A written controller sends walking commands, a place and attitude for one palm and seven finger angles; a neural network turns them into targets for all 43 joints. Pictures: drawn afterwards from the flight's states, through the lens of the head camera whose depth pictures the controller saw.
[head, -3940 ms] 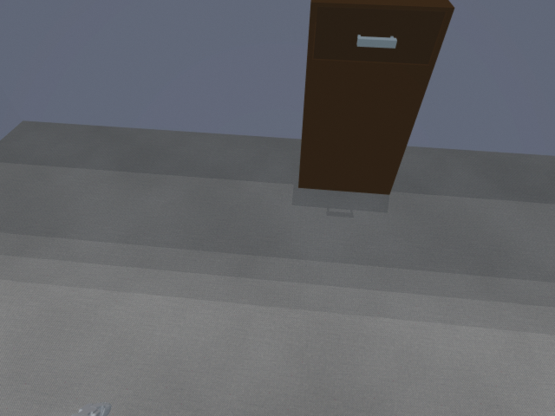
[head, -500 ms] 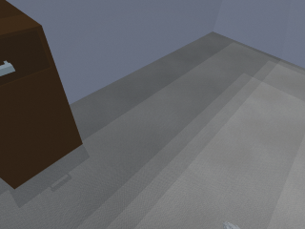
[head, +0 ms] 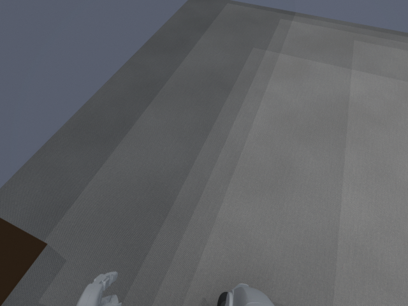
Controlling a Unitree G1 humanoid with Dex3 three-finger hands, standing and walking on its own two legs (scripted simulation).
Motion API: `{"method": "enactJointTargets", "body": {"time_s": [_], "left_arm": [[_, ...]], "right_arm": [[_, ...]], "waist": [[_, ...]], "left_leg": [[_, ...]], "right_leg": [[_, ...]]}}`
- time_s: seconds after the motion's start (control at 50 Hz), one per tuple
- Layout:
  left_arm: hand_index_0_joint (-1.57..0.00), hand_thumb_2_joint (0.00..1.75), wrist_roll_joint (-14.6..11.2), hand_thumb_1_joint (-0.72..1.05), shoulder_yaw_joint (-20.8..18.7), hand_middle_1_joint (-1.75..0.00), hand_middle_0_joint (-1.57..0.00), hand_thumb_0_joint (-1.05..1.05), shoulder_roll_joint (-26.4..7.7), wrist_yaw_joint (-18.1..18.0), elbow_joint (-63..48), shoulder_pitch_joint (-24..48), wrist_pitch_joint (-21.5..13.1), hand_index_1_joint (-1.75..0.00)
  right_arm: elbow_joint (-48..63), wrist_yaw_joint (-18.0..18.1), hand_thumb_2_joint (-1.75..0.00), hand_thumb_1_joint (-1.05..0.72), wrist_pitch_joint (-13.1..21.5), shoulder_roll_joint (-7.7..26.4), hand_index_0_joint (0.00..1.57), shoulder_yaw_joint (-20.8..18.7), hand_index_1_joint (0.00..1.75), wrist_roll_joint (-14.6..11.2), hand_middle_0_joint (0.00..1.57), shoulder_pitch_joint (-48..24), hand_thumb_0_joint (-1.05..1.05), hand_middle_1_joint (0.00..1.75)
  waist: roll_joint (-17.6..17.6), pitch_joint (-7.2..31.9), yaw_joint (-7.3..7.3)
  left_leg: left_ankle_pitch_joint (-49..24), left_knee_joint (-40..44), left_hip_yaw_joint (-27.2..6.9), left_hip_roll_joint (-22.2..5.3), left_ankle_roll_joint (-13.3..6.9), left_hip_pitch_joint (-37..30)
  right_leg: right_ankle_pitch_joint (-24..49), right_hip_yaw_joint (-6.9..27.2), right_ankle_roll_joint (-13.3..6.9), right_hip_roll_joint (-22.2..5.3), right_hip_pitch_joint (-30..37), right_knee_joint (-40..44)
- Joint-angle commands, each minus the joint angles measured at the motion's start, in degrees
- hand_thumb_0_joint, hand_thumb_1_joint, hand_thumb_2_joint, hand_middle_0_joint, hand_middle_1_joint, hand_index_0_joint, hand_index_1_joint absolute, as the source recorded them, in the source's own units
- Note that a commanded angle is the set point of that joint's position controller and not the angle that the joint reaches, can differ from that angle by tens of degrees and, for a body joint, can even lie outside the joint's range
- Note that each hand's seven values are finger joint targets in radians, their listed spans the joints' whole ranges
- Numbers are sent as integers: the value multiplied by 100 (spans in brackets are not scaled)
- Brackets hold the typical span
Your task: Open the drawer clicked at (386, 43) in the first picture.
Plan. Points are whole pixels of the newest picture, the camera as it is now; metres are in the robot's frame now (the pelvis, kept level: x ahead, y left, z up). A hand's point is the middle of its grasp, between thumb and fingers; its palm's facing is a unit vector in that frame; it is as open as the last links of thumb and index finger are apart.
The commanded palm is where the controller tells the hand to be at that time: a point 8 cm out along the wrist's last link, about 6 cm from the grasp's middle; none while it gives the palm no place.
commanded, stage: turn to face it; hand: left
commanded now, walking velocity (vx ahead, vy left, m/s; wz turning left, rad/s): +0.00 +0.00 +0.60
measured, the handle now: out of the picture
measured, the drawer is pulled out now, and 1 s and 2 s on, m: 0.00 0.00 0.00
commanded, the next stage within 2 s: take the last steps up to it in 2.00 s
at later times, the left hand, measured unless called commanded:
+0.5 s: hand out of the picture +0.11 +0.25 -0.16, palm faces +0.22 -0.96 -0.16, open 7.3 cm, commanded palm none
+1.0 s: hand out of the picture +0.11 +0.23 -0.12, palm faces +0.45 -0.84 -0.28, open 7.4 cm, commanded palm none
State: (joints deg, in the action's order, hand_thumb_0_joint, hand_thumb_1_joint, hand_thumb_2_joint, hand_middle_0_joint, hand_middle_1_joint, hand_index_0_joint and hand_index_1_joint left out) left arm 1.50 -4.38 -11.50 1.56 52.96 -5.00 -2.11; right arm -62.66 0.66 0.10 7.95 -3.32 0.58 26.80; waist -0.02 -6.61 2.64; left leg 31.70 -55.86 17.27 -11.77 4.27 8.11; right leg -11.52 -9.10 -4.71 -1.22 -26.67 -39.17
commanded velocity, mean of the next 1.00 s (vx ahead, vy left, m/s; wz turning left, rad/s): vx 0.00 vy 0.00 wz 0.60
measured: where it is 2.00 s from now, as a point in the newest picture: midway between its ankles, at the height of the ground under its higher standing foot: outside the picture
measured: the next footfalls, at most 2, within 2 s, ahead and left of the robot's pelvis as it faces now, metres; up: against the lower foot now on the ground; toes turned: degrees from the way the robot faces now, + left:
left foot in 0.38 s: +0.12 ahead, +0.14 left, +0.00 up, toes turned +17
right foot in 0.98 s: +0.16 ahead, -0.10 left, +0.00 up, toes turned +27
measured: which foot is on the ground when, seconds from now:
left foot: up 0.00-0.36, down 0.38-0.98, up 1.00-1.00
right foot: down 0.00-0.40, up 0.42-0.96, down 0.98-1.00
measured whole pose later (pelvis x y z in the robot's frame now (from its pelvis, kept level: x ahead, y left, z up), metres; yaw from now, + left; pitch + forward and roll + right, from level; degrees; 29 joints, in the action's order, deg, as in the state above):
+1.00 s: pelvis +0.08 -0.01 +0.02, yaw +28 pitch +1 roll +0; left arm 0.9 -2.8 -11.2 -1.4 49.6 -7.5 0.9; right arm -53.6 -0.5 -3.6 15.1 -5.8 1.1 12.9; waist -2.7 -2.0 2.5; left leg 16.6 -35.9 -7.8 5.0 0.5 23.2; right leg -18.8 -0.4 1.2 -1.0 -15.0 -31.2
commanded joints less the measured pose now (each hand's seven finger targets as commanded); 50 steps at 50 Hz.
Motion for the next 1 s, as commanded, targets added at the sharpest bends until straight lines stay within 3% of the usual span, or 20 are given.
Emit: {"method": "enactJointTargets", "body": {"time_s": [0.0,0.02,0.08,0.2,0.26,0.32,0.34,0.36,0.38,0.4,0.42,0.5,0.6,0.76,0.84,0.9,0.92,0.94,0.96,0.98], "left_arm": [[-20,90,-128,90,-207,-30,-20,0,-1208,-271,25,-1336,22,-30],[-20,90,-123,90,-95,-30,-20,0,-876,-308,-34,-897,16,-30],[-20,90,-52,90,95,-30,-20,0,-500,-341,-55,-248,-50,-30],[-20,90,-43,90,90,-30,-20,0,-540,-315,-26,-280,113,-30],[-20,90,-2,90,-13,-30,-20,0,-715,-344,-44,-406,176,-30],[-20,90,-28,90,-94,-30,-20,0,-758,-348,-100,-491,219,-30],[-20,90,-52,90,-98,-30,-20,0,-676,-345,-118,-493,262,-30],[-20,90,-95,90,-87,-30,-20,0,-400,-314,-241,-691,315,-30],[-20,90,-99,90,-30,-30,-20,0,-209,-298,-496,-474,323,-30],[-20,90,-24,90,-37,-30,-20,0,-324,-329,-498,-246,362,-30],[-20,90,-20,90,-88,-30,-20,0,-307,-302,-483,-136,338,-30],[-20,90,-43,90,-137,-30,-20,0,-428,-240,-209,-509,330,-30],[-20,90,-64,90,-141,-30,-20,0,-527,-272,-230,-407,369,-30],[-20,90,-86,90,-119,-30,-20,0,-650,-295,-432,-111,383,-30],[-20,90,-114,90,-77,-30,-20,0,-643,-316,-525,-279,365,-30],[-20,90,-140,90,-101,-30,-20,0,-706,-344,-474,-826,319,-30],[-20,90,-119,90,-144,-30,-20,0,-838,-360,-443,-1096,277,-30],[-20,90,-17,90,-223,-30,-20,0,-1392,-407,-511,-1159,201,-30],[-20,90,-10,90,-199,-30,-20,0,-1652,-396,-673,-877,240,-30],[-20,90,-51,90,-195,-30,-20,0,-1437,-406,-780,-603,233,-30]], "right_arm": [[851,112,-90,-90,170,628,20,-77,30,-17,20,-436,0,30],[679,117,-90,-90,82,598,20,-46,30,33,20,-475,0,30],[308,102,-90,-90,-123,291,20,84,30,72,20,190,0,30],[588,-1,-90,-90,-194,407,20,71,30,28,20,-613,0,30],[814,-64,-90,-90,-181,433,20,21,30,22,20,-1050,0,30],[908,-99,-90,-90,-150,510,20,-22,30,49,20,-994,0,30],[897,-115,-90,-90,-126,634,20,-55,30,57,20,-782,0,30],[954,-114,-90,-90,-67,1081,20,-149,30,94,20,-564,0,30],[1029,-82,-90,-90,-60,1505,20,-243,30,141,20,-375,0,30],[919,14,-90,-90,-49,1521,20,-257,30,142,20,-304,0,30],[961,52,-90,-90,-34,1440,20,-244,30,119,20,-513,0,30],[1130,86,-90,-90,74,1207,20,-169,30,64,20,-1080,0,30],[1029,68,-90,-90,48,1308,20,-238,30,45,20,-877,0,30],[1070,2,-90,-90,-76,1531,20,-348,30,73,20,-1027,0,30],[1204,-26,-90,-90,-139,1646,20,-398,30,91,20,-1301,0,30],[1369,-63,-90,-90,-187,1635,20,-435,30,65,20,-1598,0,30],[1433,-82,-90,-90,-198,1514,20,-425,30,32,20,-1693,0,30],[1509,-120,-90,-90,-210,1119,20,-376,30,-30,20,-1558,0,30],[1639,-106,-90,-90,-196,1088,20,-374,30,46,20,-1564,0,30],[1602,-124,-90,-90,-249,1303,20,-407,30,114,20,-1700,0,30]], "waist": [[878,1988,-585],[317,1492,-361],[314,1072,194],[819,452,-113],[708,324,-246],[518,488,-201],[49,567,-97],[-1440,642,-60],[-2174,606,82],[-1658,852,178],[-1323,869,64],[-506,1144,-181],[-502,1141,-71],[-822,933,39],[-889,973,-60],[-893,1093,-298],[-613,1112,-460],[956,1053,-477],[1624,755,-401],[1276,589,-337]], "left_leg": [[-280,-2728,-1672,290,-58,2592],[-647,-2435,-1650,194,-78,2276],[-1070,-1246,-1648,256,-100,1516],[-997,115,-1316,464,-112,1453],[-779,647,-1216,509,-146,1494],[-1357,1724,-1043,599,-192,966],[-1883,2466,-1251,509,-263,498],[-3025,3308,-2804,-407,-705,211],[-4256,3926,-4154,-1433,-1448,181],[-3921,3988,-4245,-1310,-1522,147],[-3694,3870,-3969,-1031,-1413,98],[-4187,3710,-2882,-363,-1204,-214],[-4485,3676,-3059,-242,-1303,-554],[-3487,3740,-3733,-102,-1413,-179],[-3309,3611,-4092,23,-1413,315],[-2841,3382,-4124,341,-1149,1003],[-2288,3033,-3885,596,-884,1588],[-980,1689,-2998,1299,-397,2745],[32,341,-2164,1669,-147,3031],[-146,-411,-2342,1330,-223,2739]], "right_leg": [[4136,2619,-924,-2138,3138,1447],[3665,2096,-714,-1895,2192,1659],[2932,898,-387,-1405,875,1945],[675,737,-411,-1589,701,2412],[432,714,-418,-1815,917,2216],[434,373,-128,-1791,1007,1551],[68,151,115,-1648,754,953],[-1018,-212,561,-953,52,-193],[-2606,-112,852,-376,-590,-1553],[-2399,562,786,-366,-697,-2460],[-1945,799,792,-395,-963,-2852],[-922,912,954,-474,-752,-2792],[-978,941,1092,-412,-689,-2339],[-1311,1003,1064,-248,-299,-1423],[-1380,1006,938,-38,421,-516],[-690,909,825,91,1569,809],[-303,1030,746,-144,2291,1730],[-993,2545,300,-1569,3011,2712],[-1001,3396,-230,-2739,2170,2895],[-913,3013,-306,-2537,1458,2839]]}}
